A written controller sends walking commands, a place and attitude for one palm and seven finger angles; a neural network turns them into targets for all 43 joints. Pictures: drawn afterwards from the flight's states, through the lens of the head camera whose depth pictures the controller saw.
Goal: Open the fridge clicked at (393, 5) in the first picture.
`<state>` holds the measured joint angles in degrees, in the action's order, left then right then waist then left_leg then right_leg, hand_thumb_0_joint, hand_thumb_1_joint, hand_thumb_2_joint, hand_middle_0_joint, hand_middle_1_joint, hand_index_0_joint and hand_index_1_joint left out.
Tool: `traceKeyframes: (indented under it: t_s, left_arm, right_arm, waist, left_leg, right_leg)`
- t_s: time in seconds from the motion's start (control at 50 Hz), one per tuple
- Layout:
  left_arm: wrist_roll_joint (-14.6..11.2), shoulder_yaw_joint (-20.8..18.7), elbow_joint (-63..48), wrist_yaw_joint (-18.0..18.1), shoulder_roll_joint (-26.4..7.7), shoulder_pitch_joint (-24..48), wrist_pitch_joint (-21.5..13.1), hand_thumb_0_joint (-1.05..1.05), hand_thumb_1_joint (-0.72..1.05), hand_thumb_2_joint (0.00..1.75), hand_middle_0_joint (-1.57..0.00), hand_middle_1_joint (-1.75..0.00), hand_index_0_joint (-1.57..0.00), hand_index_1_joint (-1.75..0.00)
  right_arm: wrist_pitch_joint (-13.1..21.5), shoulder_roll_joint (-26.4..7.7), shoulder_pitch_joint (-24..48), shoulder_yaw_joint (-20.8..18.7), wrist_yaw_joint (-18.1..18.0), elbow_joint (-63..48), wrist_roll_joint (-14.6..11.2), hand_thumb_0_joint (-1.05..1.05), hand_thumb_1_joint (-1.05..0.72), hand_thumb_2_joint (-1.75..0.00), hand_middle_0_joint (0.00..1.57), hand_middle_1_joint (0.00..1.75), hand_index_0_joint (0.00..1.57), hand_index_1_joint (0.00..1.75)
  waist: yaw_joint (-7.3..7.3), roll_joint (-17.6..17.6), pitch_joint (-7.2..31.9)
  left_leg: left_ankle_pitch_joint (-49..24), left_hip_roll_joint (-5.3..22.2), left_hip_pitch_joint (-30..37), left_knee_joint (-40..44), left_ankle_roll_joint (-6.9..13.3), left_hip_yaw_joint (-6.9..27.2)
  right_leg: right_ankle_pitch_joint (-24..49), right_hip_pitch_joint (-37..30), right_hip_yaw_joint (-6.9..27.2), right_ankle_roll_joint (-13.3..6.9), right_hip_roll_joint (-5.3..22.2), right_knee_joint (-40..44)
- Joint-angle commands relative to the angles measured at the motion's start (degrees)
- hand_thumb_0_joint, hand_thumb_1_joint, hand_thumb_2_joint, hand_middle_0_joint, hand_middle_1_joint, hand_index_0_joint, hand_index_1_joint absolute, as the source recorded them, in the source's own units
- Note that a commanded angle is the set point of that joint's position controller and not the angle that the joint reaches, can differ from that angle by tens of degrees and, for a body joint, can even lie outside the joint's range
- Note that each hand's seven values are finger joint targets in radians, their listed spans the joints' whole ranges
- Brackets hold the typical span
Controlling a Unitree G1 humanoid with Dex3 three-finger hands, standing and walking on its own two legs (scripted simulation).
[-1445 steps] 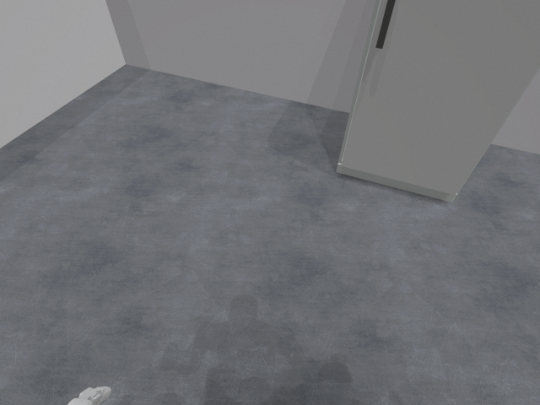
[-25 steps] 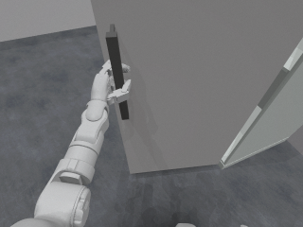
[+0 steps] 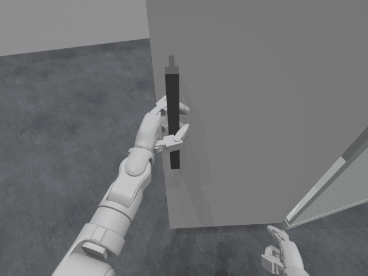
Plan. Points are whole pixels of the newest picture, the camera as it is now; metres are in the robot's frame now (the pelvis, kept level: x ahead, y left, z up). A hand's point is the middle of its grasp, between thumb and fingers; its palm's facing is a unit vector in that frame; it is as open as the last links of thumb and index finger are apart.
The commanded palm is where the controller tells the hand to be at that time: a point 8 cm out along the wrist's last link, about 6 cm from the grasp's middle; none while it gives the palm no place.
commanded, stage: loosen the grip on the handle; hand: left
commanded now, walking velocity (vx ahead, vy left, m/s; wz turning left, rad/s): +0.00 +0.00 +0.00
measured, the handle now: (173, 121) +0.42 +0.06 +0.12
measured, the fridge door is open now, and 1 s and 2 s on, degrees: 76 75 75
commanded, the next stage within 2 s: slip the hand off the handle in 0.60 s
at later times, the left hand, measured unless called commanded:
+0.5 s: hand (175, 140) +0.37 +0.05 +0.11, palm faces -0.17 -0.97 -0.15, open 13.6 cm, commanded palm +0.35 +0.11 +0.12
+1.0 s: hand (147, 139) +0.37 +0.11 +0.11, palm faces -0.15 -0.98 -0.13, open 14.7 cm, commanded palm +0.35 +0.15 +0.11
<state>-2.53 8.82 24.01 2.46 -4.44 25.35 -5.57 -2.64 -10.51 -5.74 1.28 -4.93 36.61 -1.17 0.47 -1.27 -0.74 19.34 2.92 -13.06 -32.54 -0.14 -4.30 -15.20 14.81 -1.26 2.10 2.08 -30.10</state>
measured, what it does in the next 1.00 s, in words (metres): stands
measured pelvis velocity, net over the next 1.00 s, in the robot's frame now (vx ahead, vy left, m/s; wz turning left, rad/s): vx -0.02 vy -0.02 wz -0.02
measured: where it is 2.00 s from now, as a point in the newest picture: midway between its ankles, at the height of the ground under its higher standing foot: outside the picture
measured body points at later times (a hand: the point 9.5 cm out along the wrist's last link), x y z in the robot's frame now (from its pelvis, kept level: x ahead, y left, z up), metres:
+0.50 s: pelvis -0.03 -0.04 -0.01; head -0.02 -0.06 +0.44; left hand +0.37 +0.10 +0.12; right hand +0.03 -0.31 -0.12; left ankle -0.02 +0.11 -0.73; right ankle +0.01 -0.14 -0.73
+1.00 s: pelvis -0.02 -0.02 -0.01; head +0.00 -0.02 +0.44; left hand +0.37 +0.16 +0.12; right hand +0.11 -0.28 -0.10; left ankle -0.02 +0.11 -0.73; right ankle +0.01 -0.14 -0.73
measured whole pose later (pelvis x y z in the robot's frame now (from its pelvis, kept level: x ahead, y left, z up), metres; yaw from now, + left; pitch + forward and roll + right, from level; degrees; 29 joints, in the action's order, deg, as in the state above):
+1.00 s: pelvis -0.02 -0.02 -0.01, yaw -1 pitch +4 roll +1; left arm -7.7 -5.7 35.1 -12.1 -15.5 25.6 -17.2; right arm 6.4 -14.3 -15.6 0.6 -2.1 35.5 -2.5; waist -1.4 0.3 2.5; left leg 17.9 1.6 -19.8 -33.8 -1.0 -2.0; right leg -15.4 23.6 -0.4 0.2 1.4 -35.0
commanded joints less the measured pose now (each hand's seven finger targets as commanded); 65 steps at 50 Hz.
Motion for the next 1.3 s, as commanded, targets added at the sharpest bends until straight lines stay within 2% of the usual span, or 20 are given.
traceKeyframes:
  t_s: [0.0, 0.02, 0.04, 0.06, 0.08, 0.1, 0.16, 0.18, 0.26, 0.32, 0.36, 0.38, 0.4, 0.52, 0.54, 0.72, 0.88, 0.98, 1.06, 1.28]
  left_arm:
    - [7.55, -19.13, -25.26, 0.73, -25.57, 55.67, -5.16, 0.00, 0.90, 0.90, -0.45, -1.40, -0.45, -1.40]
    - [5.92, -14.21, 7.41, -1.90, -14.52, 37.23, -0.47, 0.00, 0.78, 0.84, -0.45, -1.40, -0.45, -1.40]
    - [-0.01, -14.36, 2.80, -2.88, -8.66, 24.99, -0.62, 0.00, 0.66, 0.78, -0.45, -1.40, -0.45, -1.40]
    - [-2.01, -10.14, -1.71, -4.89, -2.97, 18.76, -0.77, 0.00, 0.54, 0.73, -0.45, -1.40, -0.45, -1.40]
    - [-4.47, -9.60, -2.00, -6.89, -1.50, 18.85, -0.53, 0.00, 0.42, 0.67, -0.45, -1.40, -0.45, -1.40]
    - [-6.45, -13.39, -6.07, -7.16, -6.70, 23.03, -1.37, 0.00, 0.30, 0.61, -0.45, -1.40, -0.45, -1.40]
    - [-3.36, -9.72, -3.90, -6.23, -5.25, 27.49, -7.37, 0.00, -0.07, 0.43, -0.45, -1.40, -0.45, -1.40]
    - [-2.64, -10.78, -1.20, -6.02, -6.48, 25.80, -9.18, 0.00, -0.19, 0.37, -0.45, -1.40, -0.45, -1.40]
    - [-2.56, -9.73, 2.70, -7.40, -7.70, 28.69, -14.50, 0.00, -0.55, 0.20, -0.41, -1.35, -0.41, -1.35]
    - [-2.23, -9.39, 3.71, -7.91, -9.90, 33.08, -15.92, 0.00, -0.55, 0.20, -0.37, -1.30, -0.37, -1.30]
    - [-2.22, -9.08, 5.34, -8.21, -10.81, 34.88, -16.00, 0.00, -0.55, 0.20, -0.34, -1.27, -0.34, -1.27]
    - [-2.41, -11.28, 5.51, -8.09, -13.24, 35.06, -15.89, 0.00, -0.55, 0.20, -0.33, -1.25, -0.33, -1.25]
    - [-2.32, -18.77, 8.57, -8.25, -22.05, 30.95, -15.49, 0.00, -0.55, 0.20, -0.32, -1.23, -0.32, -1.23]
    - [-6.38, -15.99, 5.76, -11.59, -17.83, 32.58, -16.17, 0.00, -0.55, 0.20, -0.25, -1.15, -0.25, -1.15]
    - [-6.45, -15.10, 4.82, -11.82, -16.57, 32.37, -16.27, 0.00, -0.55, 0.20, -0.25, -1.15, -0.25, -1.15]
    - [-4.02, -18.07, 6.25, -11.03, -20.09, 24.98, -15.98, 0.00, -0.55, 0.20, -0.25, -1.15, -0.25, -1.15]
    - [-5.94, -18.75, -1.71, -13.84, -20.25, 25.59, -16.00, 0.00, -0.55, 0.20, -0.25, -1.15, -0.25, -1.15]
    - [-6.16, -14.61, -4.01, -15.70, -16.16, 23.71, -14.77, 0.00, -0.55, 0.20, -0.25, -1.15, -0.25, -1.15]
    - [-6.55, -15.07, -4.75, -16.25, -16.10, 19.61, -12.73, 0.00, -0.55, 0.20, -0.25, -1.15, -0.25, -1.15]
    - [-6.54, -20.49, -12.90, -15.92, -21.70, 15.11, -12.61, 0.00, -0.55, 0.20, -0.25, -1.15, -0.25, -1.15]
  right_arm:
    - [4.35, -6.08, 0.17, -6.48, 0.88, -10.13, 1.93, 0.00, -0.90, -0.90, 0.20, 0.30, 0.20, 0.30]
    - [9.64, -8.54, -2.55, -3.57, 2.66, -6.54, 0.20, 0.00, -0.90, -0.90, 0.20, 0.30, 0.20, 0.30]
    - [9.64, -9.08, -5.84, -4.16, 2.87, -5.31, -1.12, 0.00, -0.90, -0.90, 0.20, 0.30, 0.20, 0.30]
    - [8.54, -9.11, -7.41, -3.68, 3.39, -6.05, -0.93, 0.00, -0.90, -0.90, 0.20, 0.30, 0.20, 0.30]
    - [8.64, -8.79, -5.66, -3.64, 3.83, -6.45, -0.83, 0.00, -0.90, -0.90, 0.20, 0.30, 0.20, 0.30]
    - [9.08, -9.51, -5.83, -3.52, 4.22, -6.63, -0.06, 0.00, -0.90, -0.90, 0.20, 0.30, 0.20, 0.30]
    - [10.23, -9.07, -6.15, -3.21, 5.15, -7.66, 0.09, 0.00, -0.90, -0.90, 0.20, 0.30, 0.20, 0.30]
    - [10.29, -9.59, -6.87, -3.34, 5.29, -7.75, 0.02, 0.00, -0.90, -0.90, 0.20, 0.30, 0.20, 0.30]
    - [11.48, -10.92, -7.99, -4.01, 5.20, -7.88, -0.82, 0.00, -0.90, -0.90, 0.20, 0.30, 0.20, 0.30]
    - [12.17, -10.66, -8.05, -3.68, 4.36, -7.28, -1.29, 0.00, -0.90, -0.90, 0.20, 0.30, 0.20, 0.30]
    - [12.84, -10.81, -8.82, -3.42, 3.96, -6.39, -1.48, 0.00, -0.90, -0.90, 0.20, 0.30, 0.20, 0.30]
    - [12.69, -11.23, -8.95, -3.64, 3.65, -6.16, -1.44, 0.00, -0.90, -0.90, 0.20, 0.30, 0.20, 0.30]
    - [12.35, -12.04, -9.14, -3.68, 3.16, -5.96, -1.42, 0.00, -0.90, -0.90, 0.20, 0.30, 0.20, 0.30]
    - [13.12, -11.60, -8.59, -3.27, 2.40, -6.28, -1.72, 0.00, -0.90, -0.90, 0.20, 0.30, 0.20, 0.30]
    - [13.30, -11.52, -8.62, -3.27, 2.40, -6.25, -1.67, 0.00, -0.90, -0.90, 0.20, 0.30, 0.20, 0.30]
    - [12.31, -11.63, -9.81, -3.28, 3.15, -6.96, -1.19, 0.00, -0.90, -0.90, 0.20, 0.30, 0.20, 0.30]
    - [11.64, -11.58, -8.52, -3.46, 2.13, -8.70, -1.13, 0.00, -0.90, -0.90, 0.20, 0.30, 0.20, 0.30]
    - [11.97, -11.66, -8.48, -3.45, 2.03, -8.63, -1.29, 0.00, -0.90, -0.90, 0.20, 0.30, 0.20, 0.30]
    - [11.66, -11.83, -8.56, -3.24, 2.32, -8.82, -1.43, 0.00, -0.90, -0.90, 0.20, 0.30, 0.20, 0.30]
    - [11.39, -11.66, -7.12, -2.80, 1.95, -10.60, -0.96, 0.00, -0.90, -0.90, 0.20, 0.30, 0.20, 0.30]
  waist:
    - [0.92, 20.36, 7.95]
    - [-5.93, 17.52, 23.20]
    - [-2.59, 6.95, 22.64]
    - [-1.72, 1.04, 28.46]
    - [0.09, -13.54, 28.78]
    - [0.15, -13.21, 27.98]
    - [-3.08, 0.81, 18.52]
    - [-3.43, 6.52, 15.58]
    - [-3.65, 12.51, 15.67]
    - [-3.76, 4.55, 15.05]
    - [-4.14, 4.84, 14.38]
    - [-4.00, 5.22, 15.00]
    - [-2.09, 8.32, 15.02]
    - [-2.84, 8.92, 17.44]
    - [-2.73, 5.60, 18.12]
    - [-2.18, 7.40, 15.90]
    - [-2.12, 4.30, 22.68]
    - [-2.87, 0.10, 20.03]
    - [-2.43, 1.91, 19.08]
    - [0.06, -1.64, 20.70]
  left_leg:
    - [-18.89, 1.62, 1.46, -1.12, 1.42, 0.51]
    - [-36.57, -3.49, 4.91, 10.51, 2.41, 4.59]
    - [-47.30, -0.42, 10.78, 7.06, 0.72, 5.35]
    - [-55.10, 1.40, 17.73, 4.87, -1.37, 6.76]
    - [-56.21, 0.89, 22.87, 3.09, -2.36, 4.54]
    - [-48.69, 0.23, 21.71, 2.22, -3.25, 4.75]
    - [-19.00, -1.67, 4.10, 3.45, -0.15, 2.37]
    - [-14.82, -1.42, 0.67, 3.88, 0.48, 2.55]
    - [-7.26, -2.04, -3.81, 3.85, 1.26, 1.84]
    - [-0.50, -3.42, -4.24, 3.67, 1.65, 0.21]
    - [1.62, -3.80, -5.32, 3.71, 1.90, 0.20]
    - [1.98, -3.87, -5.60, 3.81, 1.93, 0.34]
    - [1.98, -3.97, -8.12, 3.94, 2.04, 0.25]
    - [-1.15, -4.36, -7.59, 4.49, 2.27, 1.09]
    - [-3.00, -4.42, -6.31, 4.46, 2.17, 1.03]
    - [-7.54, -4.83, -8.15, 2.82, 2.17, 0.77]
    - [-13.62, -4.47, -2.52, 2.07, 1.96, 1.28]
    - [-16.19, -3.79, 0.44, 1.41, 1.50, 2.59]
    - [-16.66, -3.01, 0.06, 1.69, 0.91, 3.82]
    - [-19.91, -2.37, 1.84, 1.85, 0.24, 4.77]
  right_leg:
    - [33.78, -6.92, 5.49, -1.93, 1.87, 8.58]
    - [43.98, -9.92, -1.54, -5.33, -3.55, -6.82]
    - [32.65, -0.42, -3.78, -3.69, -1.90, -7.50]
    - [25.91, 1.67, -3.65, -3.24, -2.27, -6.60]
    - [19.78, 4.69, -1.74, -3.57, -0.79, -4.46]
    - [16.91, 3.14, -1.76, -4.04, -0.56, -2.31]
    - [14.31, 0.59, -1.34, -3.84, -1.31, 0.00]
    - [12.22, 1.03, -1.52, -3.63, -1.55, 0.26]
    - [6.08, 2.76, -0.17, -3.12, -2.11, -0.13]
    - [-2.27, 3.67, 2.54, -3.00, -1.36, 2.52]
    - [-5.59, 3.91, 3.64, -2.88, -1.07, 3.91]
    - [-6.55, 2.87, 3.98, -2.67, -0.76, 4.52]
    - [-8.20, 0.05, 5.34, -2.54, -0.35, 5.38]
    - [-3.67, -3.00, 6.05, -2.26, -0.51, 5.53]
    - [-0.43, -2.75, 5.23, -2.58, -0.78, 4.47]
    - [10.29, -2.06, 3.80, -1.95, -0.99, 1.62]
    - [17.94, -4.10, 1.61, -2.65, -1.93, -1.20]
    - [16.92, 1.35, 0.06, -3.09, -2.43, -1.79]
    - [15.07, 2.65, -0.96, -3.27, -2.42, -2.46]
    - [14.08, 0.80, -0.84, -3.84, -2.41, -3.28]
